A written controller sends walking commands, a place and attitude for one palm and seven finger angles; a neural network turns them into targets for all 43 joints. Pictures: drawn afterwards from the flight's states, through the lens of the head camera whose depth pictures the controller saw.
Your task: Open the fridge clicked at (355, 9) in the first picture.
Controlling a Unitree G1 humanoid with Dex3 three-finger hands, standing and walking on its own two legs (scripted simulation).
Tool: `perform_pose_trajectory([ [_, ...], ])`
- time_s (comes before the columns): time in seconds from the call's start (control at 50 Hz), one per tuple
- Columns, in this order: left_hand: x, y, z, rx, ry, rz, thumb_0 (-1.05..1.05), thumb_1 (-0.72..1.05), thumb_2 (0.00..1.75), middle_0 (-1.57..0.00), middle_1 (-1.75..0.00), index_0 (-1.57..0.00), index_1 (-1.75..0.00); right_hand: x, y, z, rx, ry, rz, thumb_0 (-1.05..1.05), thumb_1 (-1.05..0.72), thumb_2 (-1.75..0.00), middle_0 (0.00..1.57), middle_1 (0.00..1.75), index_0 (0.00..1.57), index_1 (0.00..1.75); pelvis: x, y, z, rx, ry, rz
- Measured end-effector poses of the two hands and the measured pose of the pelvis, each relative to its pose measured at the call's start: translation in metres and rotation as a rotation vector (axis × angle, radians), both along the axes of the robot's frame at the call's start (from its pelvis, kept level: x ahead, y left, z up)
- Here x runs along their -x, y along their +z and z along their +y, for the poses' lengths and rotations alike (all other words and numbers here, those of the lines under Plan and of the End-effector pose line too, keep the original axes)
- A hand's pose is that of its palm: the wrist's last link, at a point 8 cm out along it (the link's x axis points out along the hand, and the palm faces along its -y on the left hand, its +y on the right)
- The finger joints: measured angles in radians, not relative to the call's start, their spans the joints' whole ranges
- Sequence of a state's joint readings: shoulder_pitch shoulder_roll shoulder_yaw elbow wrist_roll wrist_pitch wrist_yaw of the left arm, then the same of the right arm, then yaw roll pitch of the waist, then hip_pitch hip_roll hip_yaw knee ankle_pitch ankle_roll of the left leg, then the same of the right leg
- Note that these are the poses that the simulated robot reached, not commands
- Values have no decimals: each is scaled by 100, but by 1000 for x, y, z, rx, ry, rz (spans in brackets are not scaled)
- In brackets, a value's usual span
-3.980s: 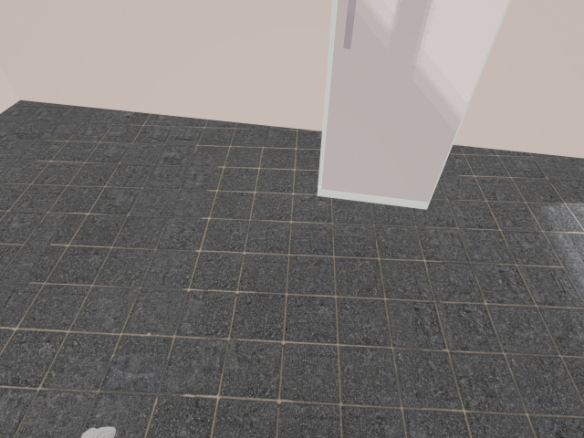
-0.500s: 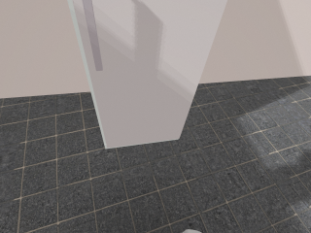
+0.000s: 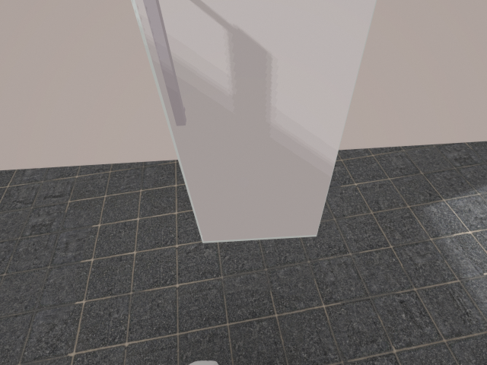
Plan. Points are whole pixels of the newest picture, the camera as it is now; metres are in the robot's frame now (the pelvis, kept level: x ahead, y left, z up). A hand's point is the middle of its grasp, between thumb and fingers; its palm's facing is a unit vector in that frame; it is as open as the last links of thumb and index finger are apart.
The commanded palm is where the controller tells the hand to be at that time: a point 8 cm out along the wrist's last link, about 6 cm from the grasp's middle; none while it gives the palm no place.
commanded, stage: take the last steps up to it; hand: left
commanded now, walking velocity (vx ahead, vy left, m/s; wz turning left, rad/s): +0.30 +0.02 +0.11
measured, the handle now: (167, 54) +0.71 +0.20 +0.19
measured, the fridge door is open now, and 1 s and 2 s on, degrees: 0 0 0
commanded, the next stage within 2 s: come to a stop and stand still in 0.76 s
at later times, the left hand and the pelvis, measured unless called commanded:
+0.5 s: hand out of the picture +0.00 +0.23 -0.18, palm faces +0.11 -0.98 -0.15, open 7.4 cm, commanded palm none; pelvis +0.08 +0.06 +0.00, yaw +2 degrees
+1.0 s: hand (154, 304) +0.28 +0.23 -0.18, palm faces +0.06 -0.98 -0.20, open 7.2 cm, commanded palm none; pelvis +0.23 +0.05 -0.01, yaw +1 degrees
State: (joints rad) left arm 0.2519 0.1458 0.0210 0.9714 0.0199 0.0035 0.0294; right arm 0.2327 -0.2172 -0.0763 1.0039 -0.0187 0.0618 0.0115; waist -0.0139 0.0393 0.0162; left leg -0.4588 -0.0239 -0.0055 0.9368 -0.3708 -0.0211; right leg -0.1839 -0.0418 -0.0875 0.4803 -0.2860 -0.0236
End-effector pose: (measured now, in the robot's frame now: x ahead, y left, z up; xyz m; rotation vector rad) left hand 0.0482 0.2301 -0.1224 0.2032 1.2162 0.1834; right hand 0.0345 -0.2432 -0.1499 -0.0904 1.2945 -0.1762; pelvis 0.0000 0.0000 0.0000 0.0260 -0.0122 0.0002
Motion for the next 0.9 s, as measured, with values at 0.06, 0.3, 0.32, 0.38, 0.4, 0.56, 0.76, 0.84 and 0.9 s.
perform_pose_trajectory([
  [0.06, 16, 1, -2, 3, 40, 13, 0, 92, 90, -20, -30, -20, -30, -3, 2, -3, 2, 33, 10, 0, -90, -90, 20, 30, 20, 30, -2, 2, -3, 2, 27, -3],
  [0.3, 119, -16, 8, 103, 220, 286, 0, 91, 90, -20, -30, -20, -30, -80, 14, 40, 29, 189, -34, 1, -91, -90, 20, 30, 20, 30, -31, 0, 29, 19, 74, 14],
  [0.32, 125, -20, 11, 114, 231, 319, 0, 91, 90, -20, -30, -20, -30, -90, 13, 48, 35, 197, -56, 1, -91, -90, 20, 30, 20, 30, -36, -3, 35, 29, 71, 14],
  [0.38, 131, -28, 22, 138, 219, 408, 0, 91, 90, -20, -30, -20, -30, -107, 14, 67, 44, 182, -112, 0, -91, -90, 20, 30, 20, 30, -47, -9, 48, 24, 48, 6],
  [0.4, 125, -28, 26, 140, 206, 423, 0, 91, 90, -20, -30, -20, -30, -108, 15, 72, 42, 170, -120, 0, -91, -90, 20, 30, 20, 30, -52, -8, 50, 24, 42, 4],
  [0.56, -10, -25, 57, 107, 115, 215, 1, 91, 90, -19, -30, -19, -30, -83, 18, 69, 67, 73, 13, -2, -94, -90, 20, 30, 20, 30, -96, 2, 59, 19, 37, 3],
  [0.76, -202, -25, 46, 30, -9, -89, 0, 91, 90, -19, -30, -19, -30, -69, -18, 59, -18, -19, 257, 0, -91, -90, 20, 30, 20, 30, -171, -23, 34, 15, 33, -23],
  [0.84, -220, -20, 37, 39, 2, -85, 0, 91, 90, -19, -30, -20, -30, -112, -14, 54, -15, -10, 221, 0, -91, -90, 20, 30, 20, 30, -193, -16, 32, 36, 34, -26],
  [0.9, -221, -18, 35, 41, 19, -39, 0, 92, 90, -20, -30, -20, -30, -156, -6, 55, -4, 4, 137, 1, -91, -90, 20, 30, 20, 30, -209, -8, 35, 43, 36, -15],
])
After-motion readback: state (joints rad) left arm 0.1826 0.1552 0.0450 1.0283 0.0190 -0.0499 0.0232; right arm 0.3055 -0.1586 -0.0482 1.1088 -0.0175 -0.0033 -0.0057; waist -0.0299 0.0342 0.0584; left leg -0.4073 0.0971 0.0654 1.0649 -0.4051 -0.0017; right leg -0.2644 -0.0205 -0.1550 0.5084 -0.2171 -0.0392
